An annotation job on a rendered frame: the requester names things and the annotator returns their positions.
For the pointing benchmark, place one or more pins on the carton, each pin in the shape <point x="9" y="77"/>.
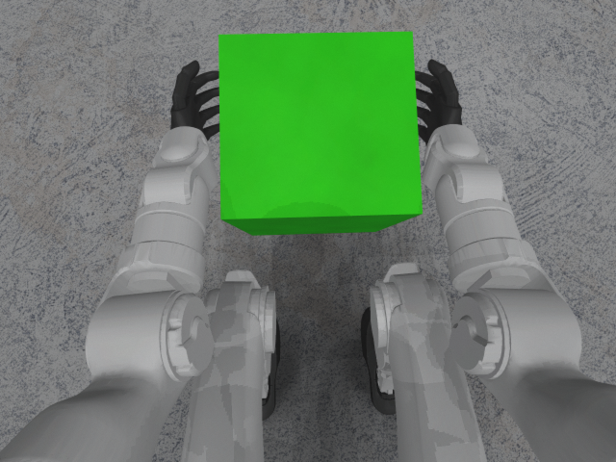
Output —
<point x="318" y="132"/>

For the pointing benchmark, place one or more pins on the robot left upper arm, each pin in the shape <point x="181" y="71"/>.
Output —
<point x="142" y="351"/>

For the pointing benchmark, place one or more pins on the right robot thigh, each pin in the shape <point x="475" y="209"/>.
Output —
<point x="436" y="419"/>

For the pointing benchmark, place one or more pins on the robot right hand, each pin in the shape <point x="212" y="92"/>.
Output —
<point x="442" y="102"/>

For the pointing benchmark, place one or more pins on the left robot forearm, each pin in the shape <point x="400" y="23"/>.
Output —
<point x="165" y="252"/>

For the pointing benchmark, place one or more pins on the right robot forearm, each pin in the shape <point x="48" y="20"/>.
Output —
<point x="485" y="246"/>

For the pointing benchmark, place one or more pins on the robot left hand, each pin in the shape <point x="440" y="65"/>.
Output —
<point x="186" y="103"/>

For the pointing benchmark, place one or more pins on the left robot thigh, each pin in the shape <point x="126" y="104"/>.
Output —
<point x="225" y="415"/>

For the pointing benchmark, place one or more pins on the robot right upper arm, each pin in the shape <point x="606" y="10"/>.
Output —
<point x="524" y="345"/>

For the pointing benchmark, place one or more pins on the robot thigh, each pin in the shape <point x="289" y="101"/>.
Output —
<point x="225" y="415"/>
<point x="436" y="419"/>

